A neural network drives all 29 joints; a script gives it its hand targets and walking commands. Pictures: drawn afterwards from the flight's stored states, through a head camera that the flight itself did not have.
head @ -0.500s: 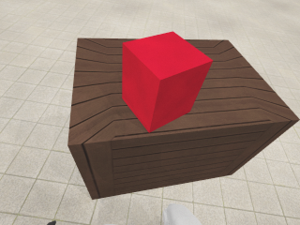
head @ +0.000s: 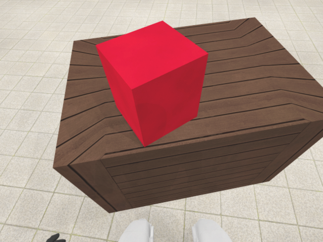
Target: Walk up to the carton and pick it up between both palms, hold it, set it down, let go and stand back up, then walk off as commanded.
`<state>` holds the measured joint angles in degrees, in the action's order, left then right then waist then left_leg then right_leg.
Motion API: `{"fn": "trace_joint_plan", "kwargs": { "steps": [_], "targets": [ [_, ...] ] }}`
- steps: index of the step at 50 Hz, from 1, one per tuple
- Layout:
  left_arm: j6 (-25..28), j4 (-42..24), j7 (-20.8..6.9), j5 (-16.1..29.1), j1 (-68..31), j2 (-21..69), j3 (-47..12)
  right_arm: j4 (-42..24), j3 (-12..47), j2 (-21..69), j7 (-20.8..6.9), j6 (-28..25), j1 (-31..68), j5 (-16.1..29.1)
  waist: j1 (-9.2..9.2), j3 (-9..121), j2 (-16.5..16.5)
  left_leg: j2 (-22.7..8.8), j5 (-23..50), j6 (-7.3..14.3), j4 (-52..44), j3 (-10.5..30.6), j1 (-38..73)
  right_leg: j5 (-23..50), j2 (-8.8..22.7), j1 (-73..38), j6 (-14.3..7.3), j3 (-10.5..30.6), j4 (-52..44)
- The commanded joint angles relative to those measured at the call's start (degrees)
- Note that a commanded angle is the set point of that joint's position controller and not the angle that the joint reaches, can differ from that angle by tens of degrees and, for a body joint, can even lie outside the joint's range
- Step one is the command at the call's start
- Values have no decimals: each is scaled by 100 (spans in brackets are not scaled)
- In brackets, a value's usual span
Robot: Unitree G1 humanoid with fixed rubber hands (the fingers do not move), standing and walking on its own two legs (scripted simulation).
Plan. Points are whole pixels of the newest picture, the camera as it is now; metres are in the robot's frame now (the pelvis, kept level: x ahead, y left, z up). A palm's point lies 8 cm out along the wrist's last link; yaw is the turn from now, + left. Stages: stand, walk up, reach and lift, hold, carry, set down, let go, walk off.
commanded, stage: walk up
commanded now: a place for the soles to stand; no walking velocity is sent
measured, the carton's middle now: (153, 85) +0.51 +0.05 +0.06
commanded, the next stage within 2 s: none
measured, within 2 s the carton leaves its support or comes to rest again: neither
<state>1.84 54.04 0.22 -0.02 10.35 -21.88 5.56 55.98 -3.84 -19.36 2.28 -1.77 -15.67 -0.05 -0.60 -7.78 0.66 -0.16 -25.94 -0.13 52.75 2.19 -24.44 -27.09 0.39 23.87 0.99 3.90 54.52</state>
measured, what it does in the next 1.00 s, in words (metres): steps on the spot: right foot, then left foot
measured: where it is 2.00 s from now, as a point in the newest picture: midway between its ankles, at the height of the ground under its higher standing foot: outside the picture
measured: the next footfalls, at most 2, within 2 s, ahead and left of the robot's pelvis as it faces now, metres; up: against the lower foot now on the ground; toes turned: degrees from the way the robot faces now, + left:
right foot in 0.72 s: +0.04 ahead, -0.07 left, +0.00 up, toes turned +7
left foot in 1.00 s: +0.02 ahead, +0.20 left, +0.00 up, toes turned +0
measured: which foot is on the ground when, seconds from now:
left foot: down 0.00-0.74, up 0.76-0.98, down 1.00-1.00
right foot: down 0.00-0.40, up 0.42-0.70, down 0.72-1.00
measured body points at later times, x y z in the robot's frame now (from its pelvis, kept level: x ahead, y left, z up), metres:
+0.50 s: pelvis -0.01 +0.05 +0.01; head +0.03 +0.07 +0.46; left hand +0.05 +0.38 -0.12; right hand +0.07 -0.25 -0.11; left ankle +0.02 +0.16 -0.69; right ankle +0.02 -0.11 -0.67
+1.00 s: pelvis -0.04 +0.05 +0.01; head +0.00 +0.05 +0.46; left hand +0.00 +0.39 -0.10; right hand +0.06 -0.24 -0.13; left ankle -0.02 +0.19 -0.68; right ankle +0.01 -0.10 -0.69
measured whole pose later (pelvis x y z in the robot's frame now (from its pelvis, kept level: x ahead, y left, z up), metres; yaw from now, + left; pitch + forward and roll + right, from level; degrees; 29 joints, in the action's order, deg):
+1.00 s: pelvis -0.04 +0.05 +0.01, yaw +5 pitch -4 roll +0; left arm 1.3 57.1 1.9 0.0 8.9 -21.8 5.5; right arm 55.9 -4.2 -19.6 1.0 0.5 -9.8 0.0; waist -0.7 -9.6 0.9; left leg 1.9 -28.8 0.1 51.2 4.7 -21.8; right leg -24.2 2.8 22.5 1.0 3.2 50.3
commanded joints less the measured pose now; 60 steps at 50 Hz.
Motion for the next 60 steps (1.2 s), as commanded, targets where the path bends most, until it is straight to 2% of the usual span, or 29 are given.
{"fn": "trace_joint_plan", "kwargs": {
  "steps": [1,3,5,7,10,14,16,17,19,20,22,25,26,28,30,33,34,36,37,38,41,44,47,50,51,52,53,56,60],
  "targets": [
    [58,-567,319,56,-766,-1165,46,-465,-547,-2145,-69,-107,-195,-144,283,640,597,-1300,3117,991,-2533,2644,1015,308,-179,786,-268,-481,422],
    [32,-389,319,24,-358,-1262,123,-575,-440,-2058,-73,-118,264,-142,50,557,632,-1512,2725,1560,-2369,3057,371,-912,-93,193,-312,-314,372],
    [114,-247,255,52,15,-1182,125,-637,-370,-1869,-86,-31,548,-168,-185,383,668,-982,2907,1152,-2041,1977,-444,431,-83,-772,-392,-444,-656],
    [212,-211,288,-21,333,-1573,183,-846,-372,-1744,-95,20,940,-47,-341,1017,108,-287,3026,510,-731,1103,-569,1580,696,-1268,-906,903,-1543],
    [268,-187,308,-73,150,-1984,234,-827,-307,-1517,-45,140,729,-80,-264,858,-968,260,-1226,216,1263,657,-1113,2933,2379,-1317,-1976,3005,-2549],
    [218,-298,374,-80,-168,-1862,237,-636,-354,-1513,-140,104,590,-73,-76,553,-663,75,-542,233,805,356,-789,3561,2013,-856,-1777,2250,-2090],
    [183,-318,360,-71,-543,-1809,179,-443,-410,-1457,-144,61,370,-75,134,475,-1029,56,-126,204,-227,141,-175,3845,1657,-608,-1436,1592,-1642],
    [153,-385,302,-76,-701,-1744,106,-288,-396,-1427,-141,-17,-37,-45,393,631,-681,112,804,246,-1387,71,782,3260,1307,8,-1128,1300,-1503],
    [43,-468,303,56,-739,-1210,48,-187,-529,-1988,-116,-124,-309,-121,408,1002,912,-928,2722,574,-2586,2496,1624,1019,126,737,-260,-247,597],
    [-25,-511,344,39,-952,-1267,44,-212,-501,-2148,-70,-137,-234,-106,407,823,663,-1280,2404,690,-2961,3461,1514,-887,-39,1120,-277,-153,573],
    [-52,-294,310,49,-687,-1365,64,-217,-449,-2083,-29,-181,295,-132,182,424,453,-1468,2018,1131,-2976,3807,952,-1099,44,861,-254,2,525],
    [-30,-221,247,71,-391,-1202,77,-342,-370,-1790,-26,-108,563,-187,89,648,1219,-1229,2342,834,-2711,3061,1250,-555,58,765,-310,-129,72],
    [-37,-137,256,44,-358,-1346,99,-409,-480,-1944,-31,-80,310,-154,231,789,1035,-1134,2248,574,-2729,2930,1382,-551,69,752,-288,-84,231],
    [-54,-142,277,26,-244,-1415,107,-469,-437,-1818,-32,-82,569,-150,162,759,872,-1135,2469,602,-2692,2791,1364,-429,131,628,-267,-108,162],
    [-26,-116,252,30,-144,-1364,141,-490,-324,-1762,-55,-39,712,-186,94,892,1380,-963,1998,821,-2660,2649,764,-229,22,66,-242,-366,-64],
    [46,35,257,-22,309,-1226,159,-671,-333,-1810,-80,30,1122,-210,-170,851,885,-1087,1353,1168,-2536,2521,138,169,68,-594,-351,-335,-901],
    [91,155,253,-96,323,-1226,169,-748,-272,-1637,-108,59,1374,-148,-381,717,483,-919,1317,965,-2348,2382,-639,788,27,-1523,-447,-345,-1368],
    [175,90,252,-195,359,-1583,273,-651,-148,-1211,-88,85,1354,-92,-418,723,-857,50,993,323,-569,1051,-1322,-76,1127,-1853,-885,1731,-2995],
    [200,60,246,-182,276,-1882,317,-661,-218,-1321,-59,110,1373,-115,-433,567,-1221,524,-686,142,443,562,-1096,282,1997,-1094,-1418,3032,-3578],
    [176,-41,280,-203,-230,-2003,330,-576,-336,-1600,-50,165,1284,-150,-339,365,-877,404,-1099,63,1076,846,-877,-253,2214,-469,-1707,3266,-3570],
    [162,-137,291,-186,-637,-1794,263,-379,-413,-1658,-192,162,516,-183,11,13,-572,233,-524,45,1290,553,-704,-457,1864,-161,-1547,2349,-3373],
    [226,-137,276,-150,-279,-1740,259,-389,-439,-1687,-204,161,530,-221,-115,368,-769,196,-523,11,1035,562,-990,586,1686,-1082,-1464,2214,-2928],
    [165,-135,219,-264,-190,-1881,285,-462,-416,-1564,-240,81,634,-179,-160,505,-1089,16,-815,41,-314,182,-464,122,1573,-808,-1422,1958,-2803],
    [57,-229,172,-169,-877,-1519,170,23,-472,-1459,-178,-44,-513,-121,609,1022,-791,215,327,188,-2321,-81,1388,1246,960,-248,-823,751,-1453],
    [24,-245,186,-63,-588,-1133,49,-1,-473,-1648,-151,-91,-518,-189,492,1116,666,-478,851,448,-2862,1493,1888,1395,446,321,-435,234,-172],
    [-9,-351,217,-5,-781,-860,-13,-106,-449,-1907,-119,-140,-82,-213,293,743,1229,-1223,1642,752,-3199,3198,1625,-612,-127,1024,-213,-281,471],
    [-21,-215,236,-25,-720,-1297,68,-153,-434,-2119,-107,-146,174,-194,309,715,583,-1638,781,1256,-3228,3902,1299,-1101,-57,959,-268,35,267],
    [11,-57,130,-36,-469,-1286,28,-231,-335,-1854,-89,-135,659,-171,141,764,714,-1245,914,1156,-2805,2780,1031,-738,157,489,-318,-133,-420],
    [5,72,117,-105,-54,-1120,100,-472,-306,-1811,-97,-146,915,-163,-48,947,937,-1176,1366,965,-2656,2464,624,449,74,-500,-359,-451,-1053]
  ]
}}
